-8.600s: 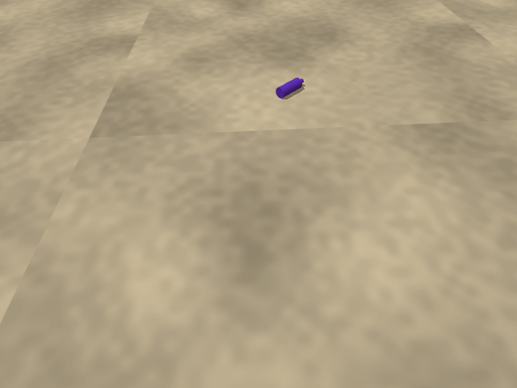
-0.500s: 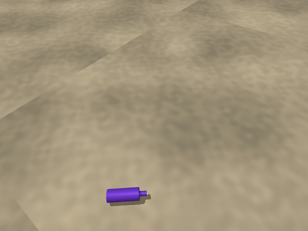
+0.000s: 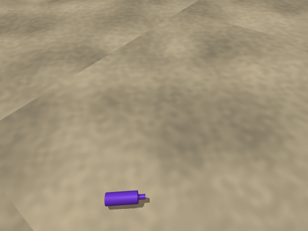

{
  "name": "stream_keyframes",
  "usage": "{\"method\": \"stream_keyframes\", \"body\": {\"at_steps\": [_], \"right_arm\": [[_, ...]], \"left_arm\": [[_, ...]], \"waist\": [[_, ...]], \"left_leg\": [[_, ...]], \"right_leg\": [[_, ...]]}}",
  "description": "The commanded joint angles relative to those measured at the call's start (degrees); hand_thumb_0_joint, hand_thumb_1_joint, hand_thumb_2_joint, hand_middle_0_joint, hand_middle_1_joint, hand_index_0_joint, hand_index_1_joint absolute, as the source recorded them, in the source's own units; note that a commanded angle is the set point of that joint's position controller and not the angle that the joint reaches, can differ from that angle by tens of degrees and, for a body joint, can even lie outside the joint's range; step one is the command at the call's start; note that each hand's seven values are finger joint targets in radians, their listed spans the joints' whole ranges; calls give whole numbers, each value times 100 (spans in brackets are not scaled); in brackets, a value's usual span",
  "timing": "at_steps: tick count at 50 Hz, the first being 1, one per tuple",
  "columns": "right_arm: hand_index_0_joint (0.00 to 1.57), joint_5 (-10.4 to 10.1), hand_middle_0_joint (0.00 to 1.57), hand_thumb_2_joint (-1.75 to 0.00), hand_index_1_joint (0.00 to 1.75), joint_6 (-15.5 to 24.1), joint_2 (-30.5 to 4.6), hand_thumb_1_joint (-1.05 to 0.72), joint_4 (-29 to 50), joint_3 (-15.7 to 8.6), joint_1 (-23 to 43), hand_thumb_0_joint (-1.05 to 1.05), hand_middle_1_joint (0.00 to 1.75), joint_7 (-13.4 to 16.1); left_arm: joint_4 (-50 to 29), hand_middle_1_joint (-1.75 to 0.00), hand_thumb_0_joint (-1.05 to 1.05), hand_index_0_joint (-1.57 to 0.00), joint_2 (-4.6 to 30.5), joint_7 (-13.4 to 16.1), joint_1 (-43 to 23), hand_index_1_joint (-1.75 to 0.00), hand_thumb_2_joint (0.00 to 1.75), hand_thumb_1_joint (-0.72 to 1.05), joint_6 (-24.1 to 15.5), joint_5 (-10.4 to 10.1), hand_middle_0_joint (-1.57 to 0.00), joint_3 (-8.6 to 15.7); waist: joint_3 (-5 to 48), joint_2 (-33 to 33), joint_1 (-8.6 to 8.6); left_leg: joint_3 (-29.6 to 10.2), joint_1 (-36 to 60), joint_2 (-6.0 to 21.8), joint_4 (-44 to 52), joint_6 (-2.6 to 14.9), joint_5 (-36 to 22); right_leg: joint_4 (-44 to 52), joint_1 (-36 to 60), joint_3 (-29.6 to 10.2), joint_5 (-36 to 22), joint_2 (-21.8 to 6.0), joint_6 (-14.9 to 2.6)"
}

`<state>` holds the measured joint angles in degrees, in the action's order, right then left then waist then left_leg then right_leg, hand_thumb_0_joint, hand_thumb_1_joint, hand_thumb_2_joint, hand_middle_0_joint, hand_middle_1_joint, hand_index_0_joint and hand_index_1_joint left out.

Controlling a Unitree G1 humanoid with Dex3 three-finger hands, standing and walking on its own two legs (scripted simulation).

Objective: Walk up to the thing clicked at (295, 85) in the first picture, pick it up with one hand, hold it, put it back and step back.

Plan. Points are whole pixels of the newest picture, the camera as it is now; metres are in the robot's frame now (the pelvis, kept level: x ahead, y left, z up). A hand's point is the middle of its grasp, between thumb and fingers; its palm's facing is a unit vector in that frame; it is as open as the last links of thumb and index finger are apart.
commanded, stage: stand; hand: left
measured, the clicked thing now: (125, 197) +0.45 +0.20 -0.74
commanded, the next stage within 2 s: none
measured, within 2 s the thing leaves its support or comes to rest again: neither
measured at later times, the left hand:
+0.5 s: hand out of the picture +0.08 +0.25 -0.15, palm faces -0.02 -0.94 -0.35, open 7.3 cm
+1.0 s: hand out of the picture +0.07 +0.25 -0.15, palm faces -0.04 -0.93 -0.35, open 7.3 cm
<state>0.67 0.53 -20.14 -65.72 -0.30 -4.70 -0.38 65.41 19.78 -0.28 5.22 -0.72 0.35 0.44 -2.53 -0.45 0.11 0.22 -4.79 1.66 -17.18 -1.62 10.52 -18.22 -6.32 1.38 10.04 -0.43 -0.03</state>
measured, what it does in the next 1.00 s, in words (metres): stands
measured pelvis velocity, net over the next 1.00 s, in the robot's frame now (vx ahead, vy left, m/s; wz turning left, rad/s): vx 0.00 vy -0.01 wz -0.01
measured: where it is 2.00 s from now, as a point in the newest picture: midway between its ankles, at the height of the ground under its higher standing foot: outside the picture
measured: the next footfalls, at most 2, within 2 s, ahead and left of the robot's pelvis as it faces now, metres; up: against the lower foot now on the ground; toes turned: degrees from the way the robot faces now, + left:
none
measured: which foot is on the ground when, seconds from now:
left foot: down 0.00-1.00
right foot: down 0.00-1.00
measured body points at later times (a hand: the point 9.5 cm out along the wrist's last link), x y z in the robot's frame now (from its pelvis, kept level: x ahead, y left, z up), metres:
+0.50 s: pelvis +0.00 -0.01 +0.00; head +0.00 -0.01 +0.45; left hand +0.08 +0.30 -0.13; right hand +0.07 -0.31 -0.14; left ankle -0.01 +0.14 -0.75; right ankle +0.00 -0.12 -0.75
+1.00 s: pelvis +0.00 -0.01 +0.00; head +0.00 -0.01 +0.45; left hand +0.08 +0.30 -0.13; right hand +0.06 -0.31 -0.14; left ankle -0.01 +0.14 -0.75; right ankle +0.00 -0.12 -0.75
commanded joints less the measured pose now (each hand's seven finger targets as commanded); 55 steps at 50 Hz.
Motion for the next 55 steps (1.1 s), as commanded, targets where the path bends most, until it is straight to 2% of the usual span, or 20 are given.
{"method": "stream_keyframes", "body": {"at_steps": [1, 3, 6, 15, 18, 25, 29, 30, 34, 41, 42, 48, 50, 55], "right_arm": [[20, -29, 20, -90, 30, 114, -1176, -90, 307, -193, 259, 0, 30, 77], [20, -16, 20, -90, 30, 113, -1190, -90, 333, -205, 266, 0, 30, 81], [20, -21, 20, -90, 30, 102, -1175, -90, 343, -207, 263, 0, 30, 81], [20, -14, 20, -90, 30, 92, -1185, -90, 313, -193, 198, 0, 30, 76], [20, -18, 20, -90, 30, 100, -1177, -90, 342, -194, 179, 0, 30, 69], [20, -2, 20, -90, 30, 111, -1186, -90, 339, -195, 101, 0, 30, 78], [20, -10, 20, -90, 30, 98, -1157, -90, 333, -185, 74, 0, 30, 78], [20, -12, 20, -90, 30, 98, -1201, -90, 354, -203, 118, 0, 30, 76], [20, -4, 20, -90, 30, 83, -1189, -90, 343, -198, 43, 0, 30, 78], [20, 2, 20, -90, 30, 96, -1166, -90, 332, -185, 63, 0, 30, 65], [20, 1, 20, -90, 30, 97, -1223, -90, 365, -206, 77, 0, 30, 69], [20, -2, 20, -90, 30, 100, -1207, -90, 363, -190, 10, 0, 30, 69], [20, 3, 20, -90, 30, 101, -1210, -90, 371, -190, 1, 0, 30, 75], [20, -8, 20, -90, 30, 98, -1193, -90, 361, -178, 11, 0, 30, 76]], "left_arm": [[-353, -30, 0, -20, 1221, 76, -252, -30, 90, 90, -118, -11, -20, 205], [-357, -30, 0, -20, 1251, 82, -261, -30, 90, 90, -125, 6, -20, 216], [-352, -30, 0, -20, 1279, 94, -222, -30, 90, 90, -127, 8, -20, 215], [-370, -30, 0, -20, 1280, 81, -272, -30, 90, 90, -107, 11, -20, 197], [-368, -30, 0, -20, 1302, 83, -237, -30, 90, 90, -128, 9, -20, 194], [-401, -30, 0, -20, 1321, 82, -231, -30, 90, 90, -125, 4, -20, 193], [-379, -30, 0, -20, 1298, 88, -219, -30, 90, 90, -123, 7, -20, 179], [-394, -30, 0, -20, 1304, 87, -171, -30, 90, 90, -127, 9, -20, 177], [-406, -30, 0, -20, 1338, 90, -207, -30, 90, 90, -111, 13, -20, 187], [-407, -30, 0, -20, 1336, 75, -143, -30, 90, 90, -109, 10, -20, 174], [-412, -30, 0, -20, 1322, 80, -128, -30, 90, 90, -115, 24, -20, 176], [-417, -30, 0, -20, 1325, 77, -147, -30, 90, 90, -121, 1, -20, 172], [-432, -30, 0, -20, 1300, 72, -146, -30, 90, 90, -124, 11, -20, 162], [-397, -30, 0, -20, 1310, 80, -116, -30, 90, 90, -113, 5, -20, 163]], "waist": [[475, 57, -4], [580, 87, 8], [538, 127, 0], [344, 75, -8], [462, 104, 11], [494, 55, 15], [330, 106, 9], [427, 92, -5], [334, 83, 17], [218, 57, -29], [326, 7, -12], [359, 56, -1], [460, 30, 1], [258, 68, -21]], "left_leg": [[-450, 47, 636, 204, 173, -1048], [-435, 82, 638, 170, 186, -1183], [-422, 150, 635, 175, 179, -1181], [-425, -78, 605, 256, 178, -519], [-412, 95, 622, 204, 193, -782], [-397, 61, 639, 218, 194, -921], [-425, -7, 632, 270, 180, -749], [-394, 130, 638, 215, 193, -848], [-385, -16, 614, 247, 183, -518], [-429, -80, 622, 303, 185, -414], [-397, 11, 634, 247, 209, -475], [-393, -1, 623, 264, 198, -595], [-382, 51, 642, 219, 213, -736], [-421, -38, 630, 278, 186, -624]], "right_leg": [[283, 163, -574, -1124, -743, -64], [227, 249, -566, -1320, -760, -66], [251, 169, -536, -1307, -740, -61], [390, 52, -623, -602, -734, -76], [337, 95, -626, -966, -739, -86], [280, 152, -628, -1115, -736, -116], [321, 21, -593, -860, -692, -95], [317, 31, -604, -993, -716, -107], [363, 17, -661, -672, -712, -128], [393, -90, -649, -426, -673, -111], [378, -72, -670, -600, -696, -115], [329, 33, -664, -727, -692, -122], [283, 79, -679, -941, -714, -136], [308, -33, -638, -740, -676, -106]]}}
